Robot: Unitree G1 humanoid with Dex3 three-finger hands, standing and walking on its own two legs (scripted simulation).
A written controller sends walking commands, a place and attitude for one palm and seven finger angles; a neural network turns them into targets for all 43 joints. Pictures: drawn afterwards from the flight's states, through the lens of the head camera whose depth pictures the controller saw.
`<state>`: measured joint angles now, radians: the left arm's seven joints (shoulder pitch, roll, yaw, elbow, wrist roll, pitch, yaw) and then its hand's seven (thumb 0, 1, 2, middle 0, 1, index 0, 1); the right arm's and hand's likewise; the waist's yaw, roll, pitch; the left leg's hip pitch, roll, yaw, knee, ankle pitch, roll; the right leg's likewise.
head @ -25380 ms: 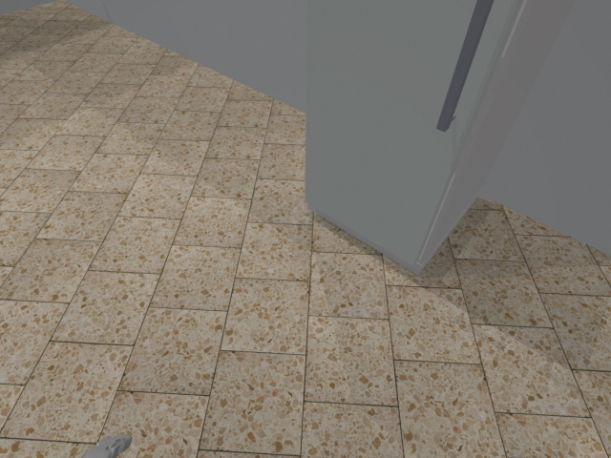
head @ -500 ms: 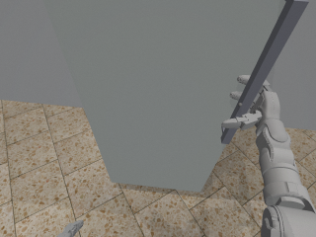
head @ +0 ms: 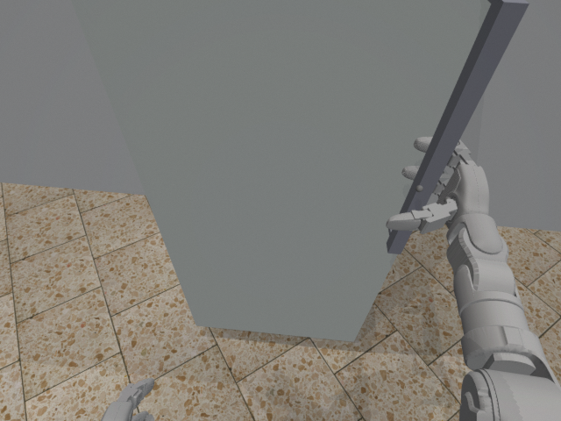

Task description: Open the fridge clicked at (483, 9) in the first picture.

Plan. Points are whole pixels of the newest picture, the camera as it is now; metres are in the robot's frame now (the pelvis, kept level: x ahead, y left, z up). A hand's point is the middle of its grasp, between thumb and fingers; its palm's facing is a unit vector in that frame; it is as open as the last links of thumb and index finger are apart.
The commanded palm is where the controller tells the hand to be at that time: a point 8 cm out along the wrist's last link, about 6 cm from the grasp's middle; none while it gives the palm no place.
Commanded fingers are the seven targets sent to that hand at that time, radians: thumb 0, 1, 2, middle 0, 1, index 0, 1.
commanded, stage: grip the handle and tug to test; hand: right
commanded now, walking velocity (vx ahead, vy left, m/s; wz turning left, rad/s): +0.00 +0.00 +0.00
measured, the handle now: (430, 153) +0.47 -0.17 +0.16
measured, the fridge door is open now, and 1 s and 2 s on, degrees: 0 0 7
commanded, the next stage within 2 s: pull the door a little, standing still in 1.44 s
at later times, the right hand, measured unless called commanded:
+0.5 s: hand (419, 186) +0.42 -0.15 +0.14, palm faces +0.01 +1.00 +0.01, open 8.8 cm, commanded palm +0.40 -0.20 +0.14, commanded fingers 0.00 -0.67 -0.80 0.43 1.37 0.43 1.37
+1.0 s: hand (415, 185) +0.43 -0.15 +0.14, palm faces +0.00 +1.00 +0.01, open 5.5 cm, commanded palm +0.40 -0.20 +0.14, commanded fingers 0.00 -0.90 -0.90 0.45 1.40 0.45 1.40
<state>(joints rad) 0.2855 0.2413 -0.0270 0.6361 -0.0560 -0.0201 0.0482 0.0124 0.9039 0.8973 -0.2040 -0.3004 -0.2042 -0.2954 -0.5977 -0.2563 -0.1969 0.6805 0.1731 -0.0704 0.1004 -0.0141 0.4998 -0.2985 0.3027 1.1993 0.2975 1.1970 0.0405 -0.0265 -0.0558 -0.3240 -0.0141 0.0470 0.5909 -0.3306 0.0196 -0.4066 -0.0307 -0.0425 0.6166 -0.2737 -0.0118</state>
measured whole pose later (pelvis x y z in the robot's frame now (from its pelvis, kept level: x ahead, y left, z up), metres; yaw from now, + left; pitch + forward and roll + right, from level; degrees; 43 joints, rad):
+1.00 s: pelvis +0.00 +0.00 +0.00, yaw +0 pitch +4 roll +1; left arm 0.30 0.24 -0.03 0.65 -0.05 -0.02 0.05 0.01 0.90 0.90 -0.20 -0.30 -0.20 -0.30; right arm -0.64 -0.26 -0.20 0.74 0.17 -0.10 0.12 0.00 -0.69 -0.84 0.42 1.40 0.43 1.40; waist 0.04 -0.03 -0.06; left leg -0.34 -0.02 0.05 0.59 -0.33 0.02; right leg -0.42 -0.03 -0.04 0.62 -0.27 -0.01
